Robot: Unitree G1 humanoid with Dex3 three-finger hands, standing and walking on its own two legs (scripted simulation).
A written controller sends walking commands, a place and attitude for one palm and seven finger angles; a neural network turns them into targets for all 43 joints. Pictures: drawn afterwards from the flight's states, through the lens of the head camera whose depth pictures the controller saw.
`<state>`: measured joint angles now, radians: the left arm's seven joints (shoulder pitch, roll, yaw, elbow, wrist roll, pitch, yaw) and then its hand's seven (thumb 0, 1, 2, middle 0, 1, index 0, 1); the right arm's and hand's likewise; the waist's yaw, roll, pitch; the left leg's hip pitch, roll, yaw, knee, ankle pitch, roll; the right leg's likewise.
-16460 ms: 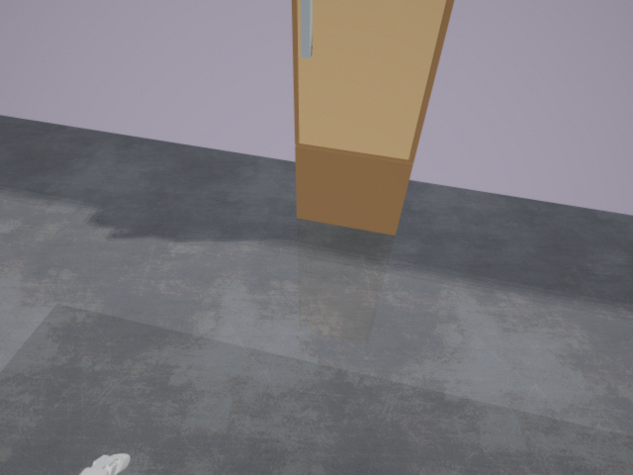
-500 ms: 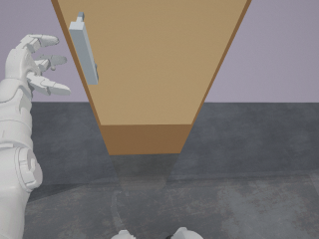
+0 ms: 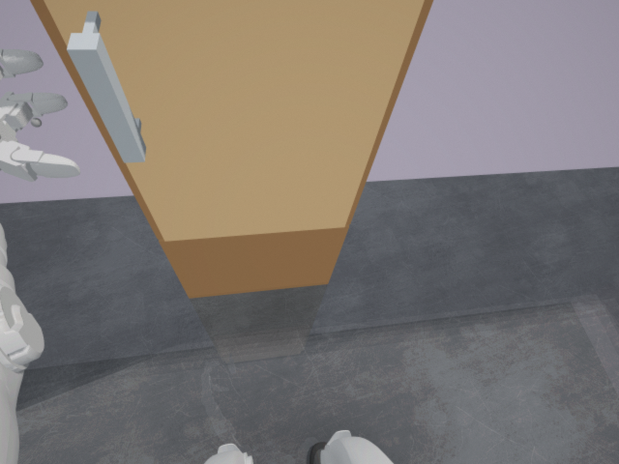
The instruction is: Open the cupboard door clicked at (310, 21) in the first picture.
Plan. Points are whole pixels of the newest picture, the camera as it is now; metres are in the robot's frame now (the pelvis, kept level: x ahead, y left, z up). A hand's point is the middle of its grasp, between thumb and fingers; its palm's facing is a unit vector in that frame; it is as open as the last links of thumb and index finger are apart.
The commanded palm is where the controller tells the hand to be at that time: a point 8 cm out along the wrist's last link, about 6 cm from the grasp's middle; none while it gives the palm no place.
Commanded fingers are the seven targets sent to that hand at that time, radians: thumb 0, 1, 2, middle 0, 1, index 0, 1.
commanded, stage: move the hooked fingers beside the handle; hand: left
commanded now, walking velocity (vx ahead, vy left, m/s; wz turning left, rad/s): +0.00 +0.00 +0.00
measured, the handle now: (115, 93) +0.55 +0.20 +0.12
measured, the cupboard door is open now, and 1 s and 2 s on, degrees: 0 0 0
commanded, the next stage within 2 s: slide the fingers in behind the handle in 0.32 s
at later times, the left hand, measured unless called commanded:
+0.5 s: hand (45, 127) +0.50 +0.26 +0.12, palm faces +0.02 -1.00 +0.02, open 14.0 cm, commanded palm +0.48 +0.30 +0.12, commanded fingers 0.00 -0.50 0.30 -0.30 -1.20 -0.30 -1.20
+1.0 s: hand (88, 119) +0.50 +0.22 +0.12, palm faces +0.03 -1.00 +0.02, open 14.0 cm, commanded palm +0.48 +0.26 +0.12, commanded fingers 0.00 -0.50 0.30 -0.30 -1.20 -0.30 -1.20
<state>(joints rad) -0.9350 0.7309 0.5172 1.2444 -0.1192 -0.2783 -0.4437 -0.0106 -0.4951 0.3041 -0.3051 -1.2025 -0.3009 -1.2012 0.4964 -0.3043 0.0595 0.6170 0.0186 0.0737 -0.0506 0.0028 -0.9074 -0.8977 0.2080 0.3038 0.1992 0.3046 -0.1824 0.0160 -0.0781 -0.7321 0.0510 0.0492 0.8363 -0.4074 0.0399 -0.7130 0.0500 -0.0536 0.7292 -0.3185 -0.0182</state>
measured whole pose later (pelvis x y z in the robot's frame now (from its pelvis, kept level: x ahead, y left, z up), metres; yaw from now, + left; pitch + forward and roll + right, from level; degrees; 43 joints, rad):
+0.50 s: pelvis +0.01 +0.01 +0.00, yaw +2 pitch +17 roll -4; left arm -0.95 0.63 0.42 1.21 -0.13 -0.27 -0.40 -0.01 -0.50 0.30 -0.30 -1.20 -0.30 -1.20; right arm 0.40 -0.29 0.06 0.59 0.01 0.06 -0.04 0.00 -0.91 -0.90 0.21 0.30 0.20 0.30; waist -0.15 0.02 -0.09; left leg -0.74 0.03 0.03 0.86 -0.43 0.05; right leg -0.70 0.03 -0.07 0.74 -0.34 0.00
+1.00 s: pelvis +0.01 +0.00 +0.00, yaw +1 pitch +17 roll -3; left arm -0.94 0.56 0.42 1.19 -0.11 -0.29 -0.31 -0.01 -0.50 0.30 -0.30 -1.20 -0.30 -1.20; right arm 0.45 -0.29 0.04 0.63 0.01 0.06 -0.03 0.00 -0.91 -0.90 0.21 0.30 0.20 0.30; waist -0.17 0.03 -0.09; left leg -0.71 0.04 0.03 0.84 -0.42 0.04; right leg -0.69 0.04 -0.07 0.74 -0.34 -0.02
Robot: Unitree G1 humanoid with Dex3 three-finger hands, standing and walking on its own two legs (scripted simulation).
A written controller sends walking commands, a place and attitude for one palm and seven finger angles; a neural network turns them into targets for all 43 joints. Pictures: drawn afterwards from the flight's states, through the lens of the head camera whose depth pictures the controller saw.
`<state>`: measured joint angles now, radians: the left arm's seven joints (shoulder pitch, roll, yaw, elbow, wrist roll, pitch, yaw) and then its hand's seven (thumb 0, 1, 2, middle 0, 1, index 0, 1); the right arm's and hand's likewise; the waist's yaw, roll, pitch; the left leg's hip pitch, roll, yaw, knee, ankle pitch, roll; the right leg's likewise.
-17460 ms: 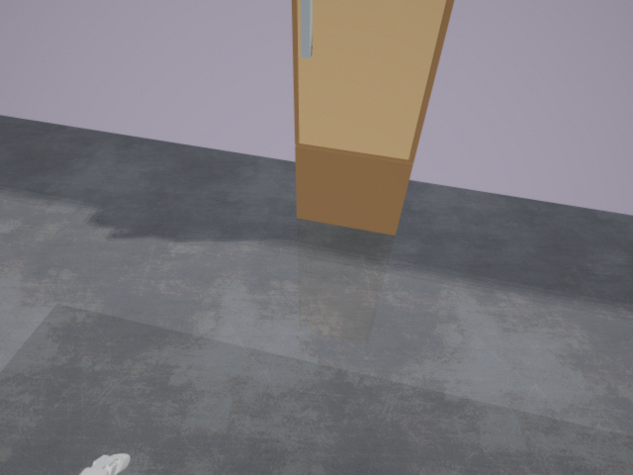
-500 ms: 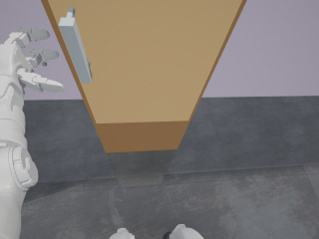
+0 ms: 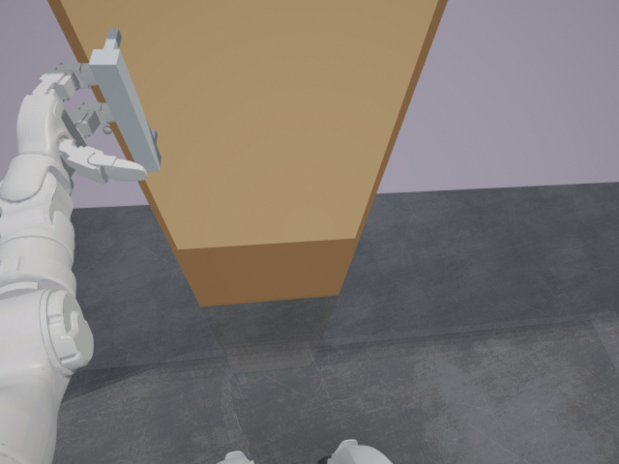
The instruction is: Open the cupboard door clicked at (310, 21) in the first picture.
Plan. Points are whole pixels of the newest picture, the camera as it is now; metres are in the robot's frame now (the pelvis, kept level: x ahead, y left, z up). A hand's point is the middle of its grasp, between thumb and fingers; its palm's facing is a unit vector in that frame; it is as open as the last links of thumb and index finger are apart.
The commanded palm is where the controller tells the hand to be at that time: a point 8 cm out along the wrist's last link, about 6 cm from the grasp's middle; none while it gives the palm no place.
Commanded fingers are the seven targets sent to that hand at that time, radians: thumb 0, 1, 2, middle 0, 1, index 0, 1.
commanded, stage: slide the fingers in behind the handle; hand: left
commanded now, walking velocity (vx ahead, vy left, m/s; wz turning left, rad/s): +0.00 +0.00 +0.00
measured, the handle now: (133, 106) +0.55 +0.19 +0.12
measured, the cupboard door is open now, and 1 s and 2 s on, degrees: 0 0 0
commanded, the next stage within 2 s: close the thumb around the handle in 1.02 s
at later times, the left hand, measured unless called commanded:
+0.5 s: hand (132, 134) +0.50 +0.18 +0.12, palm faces +0.00 -1.00 +0.01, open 14.0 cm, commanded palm +0.47 +0.23 +0.12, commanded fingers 0.00 -0.50 0.30 -0.30 -1.20 -0.30 -1.20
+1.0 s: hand (135, 132) +0.50 +0.18 +0.12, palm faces +0.02 -1.00 +0.00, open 14.0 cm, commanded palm +0.48 +0.22 +0.12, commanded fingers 0.00 -0.50 0.30 -0.30 -1.20 -0.30 -1.20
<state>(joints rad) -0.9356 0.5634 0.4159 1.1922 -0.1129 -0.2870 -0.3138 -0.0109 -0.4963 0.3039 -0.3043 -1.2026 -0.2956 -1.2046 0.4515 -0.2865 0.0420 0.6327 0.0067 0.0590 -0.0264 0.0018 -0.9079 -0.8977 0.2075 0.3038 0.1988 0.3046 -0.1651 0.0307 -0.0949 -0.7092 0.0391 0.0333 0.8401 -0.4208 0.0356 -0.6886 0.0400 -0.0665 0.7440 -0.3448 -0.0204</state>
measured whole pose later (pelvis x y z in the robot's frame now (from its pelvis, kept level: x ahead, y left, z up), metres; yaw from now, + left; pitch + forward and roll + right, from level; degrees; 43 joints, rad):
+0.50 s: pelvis -0.01 -0.01 +0.00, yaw +0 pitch +16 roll -2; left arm -0.96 0.51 0.37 1.21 -0.12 -0.29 -0.27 -0.01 -0.50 0.30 -0.30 -1.20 -0.30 -1.20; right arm 0.42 -0.29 0.04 0.63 0.01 0.03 -0.03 0.00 -0.91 -0.90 0.21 0.30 0.20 0.30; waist -0.16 0.03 -0.09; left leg -0.70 0.04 0.03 0.83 -0.41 0.03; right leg -0.69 0.04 -0.07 0.75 -0.34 -0.03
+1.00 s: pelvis +0.00 +0.00 +0.00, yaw +0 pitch +16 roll -2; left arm -0.93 0.48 0.36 1.19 -0.11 -0.32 -0.22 -0.01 -0.50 0.30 -0.30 -1.20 -0.30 -1.20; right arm 0.44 -0.28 0.03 0.64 0.00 0.03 -0.02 0.00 -0.91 -0.90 0.21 0.30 0.20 0.30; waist -0.15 0.04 -0.09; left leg -0.69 0.03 0.04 0.83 -0.41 0.03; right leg -0.68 0.03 -0.06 0.75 -0.34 -0.02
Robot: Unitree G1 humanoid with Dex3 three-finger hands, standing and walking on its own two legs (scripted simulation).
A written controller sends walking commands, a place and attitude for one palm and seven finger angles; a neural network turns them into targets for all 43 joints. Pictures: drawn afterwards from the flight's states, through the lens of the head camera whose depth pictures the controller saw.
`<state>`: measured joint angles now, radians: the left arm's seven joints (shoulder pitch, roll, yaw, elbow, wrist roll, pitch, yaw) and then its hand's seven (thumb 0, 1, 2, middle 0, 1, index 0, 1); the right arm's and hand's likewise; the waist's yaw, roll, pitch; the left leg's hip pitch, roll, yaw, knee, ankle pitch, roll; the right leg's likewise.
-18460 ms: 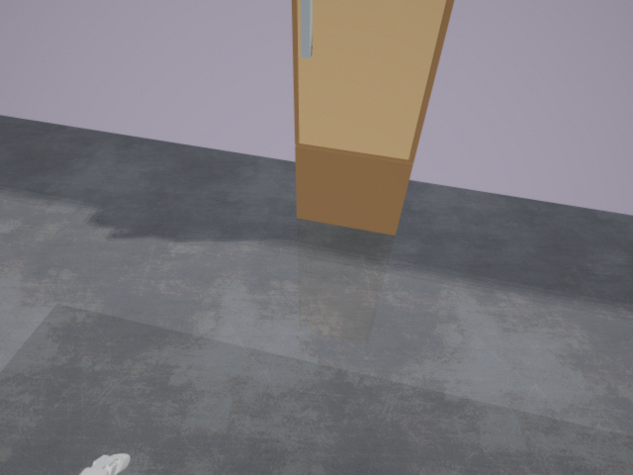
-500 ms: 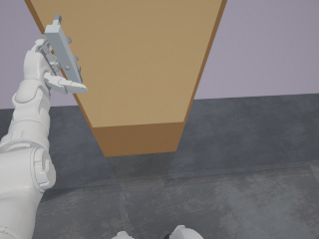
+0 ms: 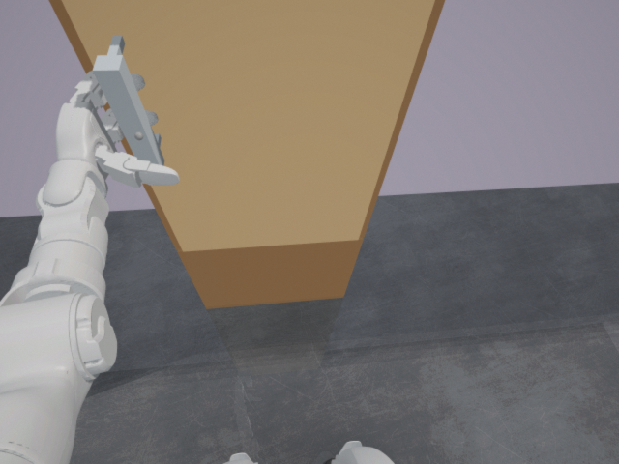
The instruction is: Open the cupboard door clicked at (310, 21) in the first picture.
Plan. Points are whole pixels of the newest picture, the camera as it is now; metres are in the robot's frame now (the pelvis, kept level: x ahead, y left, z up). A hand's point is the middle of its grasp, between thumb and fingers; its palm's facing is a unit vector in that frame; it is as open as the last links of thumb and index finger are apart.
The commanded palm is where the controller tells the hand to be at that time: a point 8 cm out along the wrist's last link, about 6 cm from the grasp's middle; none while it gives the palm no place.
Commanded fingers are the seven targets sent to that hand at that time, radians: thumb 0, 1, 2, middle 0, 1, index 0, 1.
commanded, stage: slide the fingers in behind the handle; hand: left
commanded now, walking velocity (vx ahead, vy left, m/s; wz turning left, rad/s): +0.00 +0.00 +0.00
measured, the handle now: (137, 110) +0.55 +0.19 +0.12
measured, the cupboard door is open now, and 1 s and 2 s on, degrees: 0 0 37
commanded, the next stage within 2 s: close the thumb around the handle in 0.02 s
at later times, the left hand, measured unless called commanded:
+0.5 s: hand (144, 137) +0.49 +0.17 +0.13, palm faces +0.02 -1.00 +0.00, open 9.9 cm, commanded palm +0.47 +0.22 +0.12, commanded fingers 0.00 0.62 0.78 -0.38 -1.32 -0.38 -1.32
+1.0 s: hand (146, 137) +0.49 +0.17 +0.13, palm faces +0.03 -1.00 +0.00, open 6.2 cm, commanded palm +0.46 +0.22 +0.12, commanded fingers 0.00 0.90 0.90 -0.40 -1.35 -0.40 -1.35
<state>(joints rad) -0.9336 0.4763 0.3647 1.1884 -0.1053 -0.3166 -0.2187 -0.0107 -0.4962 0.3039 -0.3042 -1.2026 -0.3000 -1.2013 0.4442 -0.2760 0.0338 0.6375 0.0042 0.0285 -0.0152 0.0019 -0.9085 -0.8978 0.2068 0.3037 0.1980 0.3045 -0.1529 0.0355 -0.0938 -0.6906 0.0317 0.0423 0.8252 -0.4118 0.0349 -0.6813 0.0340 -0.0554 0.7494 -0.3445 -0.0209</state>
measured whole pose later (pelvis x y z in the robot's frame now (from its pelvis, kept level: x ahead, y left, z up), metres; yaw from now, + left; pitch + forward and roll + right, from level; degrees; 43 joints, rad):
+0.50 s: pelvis +0.00 +0.00 +0.00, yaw +0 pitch +15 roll -2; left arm -0.91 0.44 0.35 1.17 -0.11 -0.32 -0.19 0.00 0.10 0.56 -0.35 -1.27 -0.34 -1.27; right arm 0.43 -0.27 0.03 0.64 0.00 0.03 -0.01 0.00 -0.91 -0.90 0.21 0.30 0.20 0.30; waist -0.14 0.04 -0.10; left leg -0.68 0.03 0.04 0.82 -0.41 0.03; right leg -0.67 0.03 -0.06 0.75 -0.34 -0.02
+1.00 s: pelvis -0.01 -0.01 +0.00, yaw +0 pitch +15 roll -2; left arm -0.93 0.46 0.36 1.19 -0.11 -0.32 -0.20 0.01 0.66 0.78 -0.33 -1.35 -0.34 -1.34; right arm 0.44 -0.29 0.03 0.64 0.01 0.02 -0.02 0.00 -0.91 -0.90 0.21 0.30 0.20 0.30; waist -0.15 0.04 -0.09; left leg -0.69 0.03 0.04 0.82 -0.40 0.03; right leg -0.68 0.04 -0.06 0.75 -0.34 -0.03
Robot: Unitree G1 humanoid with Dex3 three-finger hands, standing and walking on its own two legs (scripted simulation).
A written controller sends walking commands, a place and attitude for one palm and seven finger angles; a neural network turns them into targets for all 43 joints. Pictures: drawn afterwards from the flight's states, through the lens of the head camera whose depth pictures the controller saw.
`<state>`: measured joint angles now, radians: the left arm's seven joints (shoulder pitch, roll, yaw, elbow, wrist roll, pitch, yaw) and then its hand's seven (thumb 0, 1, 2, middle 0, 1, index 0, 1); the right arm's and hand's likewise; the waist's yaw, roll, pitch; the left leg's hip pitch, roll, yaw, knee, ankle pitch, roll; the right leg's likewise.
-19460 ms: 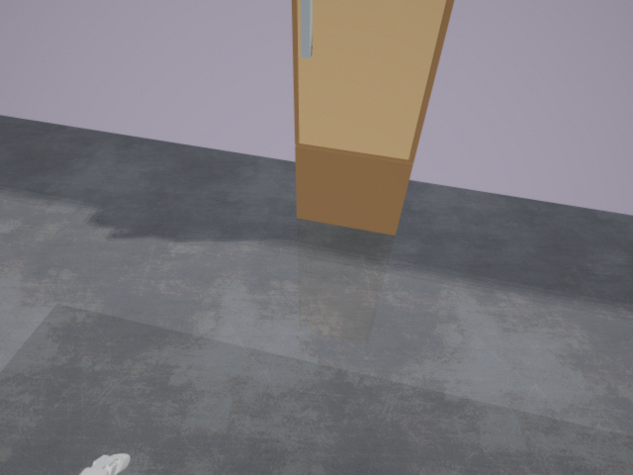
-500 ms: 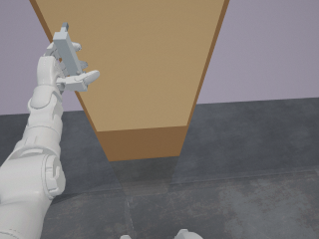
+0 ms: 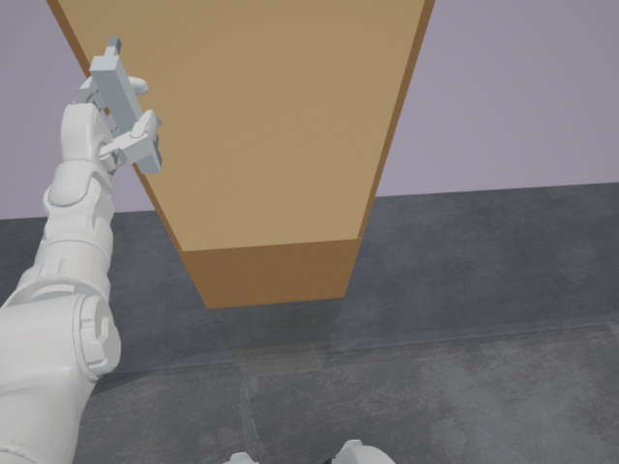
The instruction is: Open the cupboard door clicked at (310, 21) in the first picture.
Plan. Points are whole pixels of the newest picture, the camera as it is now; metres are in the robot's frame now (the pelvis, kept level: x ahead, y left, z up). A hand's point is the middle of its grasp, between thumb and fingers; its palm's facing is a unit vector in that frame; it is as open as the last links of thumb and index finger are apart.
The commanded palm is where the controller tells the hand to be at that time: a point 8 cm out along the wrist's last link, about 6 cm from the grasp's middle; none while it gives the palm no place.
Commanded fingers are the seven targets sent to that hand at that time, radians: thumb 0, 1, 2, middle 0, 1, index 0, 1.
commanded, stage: pull the door open along its arc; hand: left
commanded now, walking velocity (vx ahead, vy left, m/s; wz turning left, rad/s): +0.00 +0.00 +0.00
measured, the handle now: (134, 110) +0.56 +0.20 +0.12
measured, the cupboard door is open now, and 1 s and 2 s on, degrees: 0 37 36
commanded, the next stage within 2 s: open thumb and fingers to let go in 1.04 s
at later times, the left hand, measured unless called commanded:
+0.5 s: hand (158, 198) +0.40 +0.14 +0.13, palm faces +0.10 -0.99 +0.10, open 6.8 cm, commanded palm +0.34 +0.19 +0.12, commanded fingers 0.00 0.90 0.90 -0.40 -1.35 -0.40 -1.35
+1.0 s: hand (241, 279) +0.30 +0.05 +0.13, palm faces +0.35 -0.94 -0.02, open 6.8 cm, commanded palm +0.22 +0.08 +0.12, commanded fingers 0.00 0.90 0.90 -0.40 -1.35 -0.40 -1.35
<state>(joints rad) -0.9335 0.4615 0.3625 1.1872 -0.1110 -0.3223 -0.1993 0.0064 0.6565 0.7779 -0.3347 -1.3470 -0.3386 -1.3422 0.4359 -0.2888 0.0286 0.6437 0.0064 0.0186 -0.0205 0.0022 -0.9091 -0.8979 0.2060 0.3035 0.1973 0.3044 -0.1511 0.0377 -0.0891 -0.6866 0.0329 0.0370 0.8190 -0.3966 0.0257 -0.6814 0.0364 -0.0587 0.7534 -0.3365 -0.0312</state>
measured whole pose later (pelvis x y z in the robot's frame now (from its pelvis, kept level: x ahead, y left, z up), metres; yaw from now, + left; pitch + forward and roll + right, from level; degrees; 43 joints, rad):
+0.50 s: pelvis +0.03 +0.00 +0.02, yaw -1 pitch +9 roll -1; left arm -0.29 0.12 0.19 0.39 -0.21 -0.16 0.00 0.02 0.63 0.71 -0.29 -1.32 -0.29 -1.28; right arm 0.32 -0.25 0.00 0.56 0.04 0.01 0.01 0.01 -0.91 -0.90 0.20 0.30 0.20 0.30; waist -0.03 0.05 -0.12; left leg -0.45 0.02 0.07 0.69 -0.39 0.03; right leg -0.47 0.04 -0.02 0.65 -0.34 -0.02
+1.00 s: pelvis +0.02 -0.03 +0.02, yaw +3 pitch +0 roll +0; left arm 0.12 -0.08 -0.27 -0.12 0.04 0.10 0.53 0.01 0.63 0.73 -0.26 -1.29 -0.26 -1.31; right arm 0.18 -0.18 0.02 0.56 -0.03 0.11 0.02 0.01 -0.91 -0.90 0.21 0.30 0.20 0.30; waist 0.00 0.06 -0.07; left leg -0.29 0.02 -0.01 0.65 -0.37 -0.01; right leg -0.29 0.03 -0.10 0.63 -0.36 -0.06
